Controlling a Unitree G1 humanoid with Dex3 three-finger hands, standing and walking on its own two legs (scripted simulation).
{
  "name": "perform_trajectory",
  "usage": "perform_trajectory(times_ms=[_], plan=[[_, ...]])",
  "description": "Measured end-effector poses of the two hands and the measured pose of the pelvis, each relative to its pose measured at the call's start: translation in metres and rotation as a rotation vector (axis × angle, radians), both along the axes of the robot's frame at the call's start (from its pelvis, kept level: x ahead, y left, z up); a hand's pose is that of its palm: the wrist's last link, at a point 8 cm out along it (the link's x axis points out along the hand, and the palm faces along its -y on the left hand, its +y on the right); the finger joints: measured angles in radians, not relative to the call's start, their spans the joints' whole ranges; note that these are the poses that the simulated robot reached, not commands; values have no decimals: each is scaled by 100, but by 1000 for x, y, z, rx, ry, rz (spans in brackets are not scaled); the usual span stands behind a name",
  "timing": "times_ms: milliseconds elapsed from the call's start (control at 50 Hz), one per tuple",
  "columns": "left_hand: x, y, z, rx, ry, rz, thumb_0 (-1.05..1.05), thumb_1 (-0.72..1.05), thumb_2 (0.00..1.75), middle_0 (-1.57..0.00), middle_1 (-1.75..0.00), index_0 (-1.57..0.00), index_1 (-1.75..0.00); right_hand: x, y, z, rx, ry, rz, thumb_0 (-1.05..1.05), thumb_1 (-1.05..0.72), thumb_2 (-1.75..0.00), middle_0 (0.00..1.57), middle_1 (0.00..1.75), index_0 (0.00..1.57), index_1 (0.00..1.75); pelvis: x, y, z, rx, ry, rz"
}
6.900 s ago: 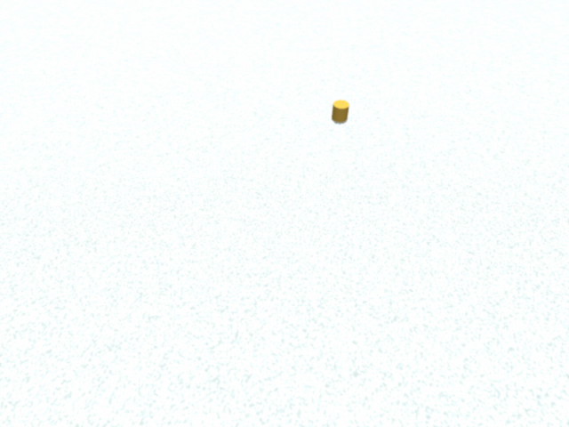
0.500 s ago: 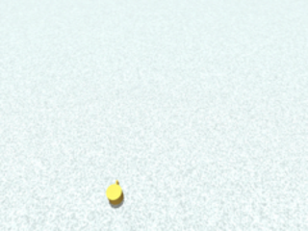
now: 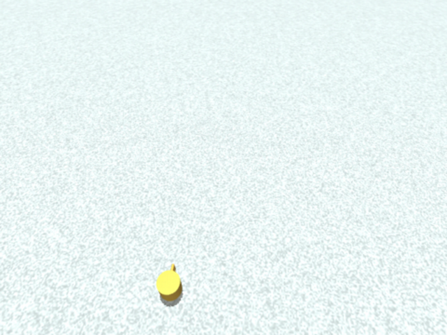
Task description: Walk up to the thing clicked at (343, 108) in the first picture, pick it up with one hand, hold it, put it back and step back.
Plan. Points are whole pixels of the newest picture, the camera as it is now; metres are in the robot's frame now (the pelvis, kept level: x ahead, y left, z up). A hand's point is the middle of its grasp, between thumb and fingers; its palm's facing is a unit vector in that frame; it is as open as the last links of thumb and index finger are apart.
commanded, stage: walk up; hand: left
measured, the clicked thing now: (170, 281) +0.42 +0.21 -0.72
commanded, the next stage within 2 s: none
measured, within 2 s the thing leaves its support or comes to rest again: neither
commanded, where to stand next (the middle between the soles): +0.01 -0.03 m, yaw +0 degrees
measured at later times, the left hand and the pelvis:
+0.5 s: hand out of the picture +0.13 +0.22 -0.15, palm faces -0.07 -0.92 -0.38, open 7.3 cm; pelvis +0.02 -0.04 -0.01, yaw -1 degrees
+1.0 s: hand out of the picture +0.01 +0.22 -0.16, palm faces +0.07 -0.94 -0.33, open 7.3 cm; pelvis -0.05 -0.05 +0.00, yaw +3 degrees
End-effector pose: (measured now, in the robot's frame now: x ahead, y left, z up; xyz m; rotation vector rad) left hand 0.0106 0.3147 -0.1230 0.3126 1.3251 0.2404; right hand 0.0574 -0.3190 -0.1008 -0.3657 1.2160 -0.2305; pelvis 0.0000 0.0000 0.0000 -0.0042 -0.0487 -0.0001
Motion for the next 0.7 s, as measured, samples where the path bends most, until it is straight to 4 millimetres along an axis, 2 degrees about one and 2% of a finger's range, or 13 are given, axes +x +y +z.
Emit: perform_trajectory(times_ms=[120,220,360,420,480,580,700], plan=[[37,8,3,-11,2,5,1,91,90,-20,-30,-20,-30,18,17,14,-20,-7,0,0,-91,-90,20,30,20,30,21,8,10,-13,5,13],[75,5,1,-14,-35,-20,1,91,90,-20,-30,-20,-30,36,17,14,-41,-20,-4,0,-90,-90,20,30,21,30,29,5,9,-5,-5,9],[111,-22,-1,-11,-78,-63,1,91,90,-20,-30,-20,-30,64,-1,-1,-24,-52,-2,0,-90,-90,20,30,21,30,30,-13,0,15,7,-4],[117,-36,-1,8,-88,-82,1,91,90,-20,-30,-20,-30,76,-15,-17,4,-79,-7,0,-90,-90,20,30,21,30,32,-25,-10,25,12,-17],[119,-51,7,19,-99,-103,1,91,90,-20,-30,-20,-30,83,-22,-27,28,-90,-17,0,-91,-90,20,30,21,30,27,-33,-11,11,3,-7],[121,-63,22,38,-152,-113,1,91,90,-21,-30,-21,-30,72,-23,-26,51,-64,10,0,-91,-90,20,29,20,30,14,-43,-2,48,26,-7],[121,-70,27,38,-265,-106,1,91,90,-21,-30,-21,-30,32,-34,-27,6,5,52,0,-91,-90,20,30,21,30,-6,-48,-6,23,38,34]])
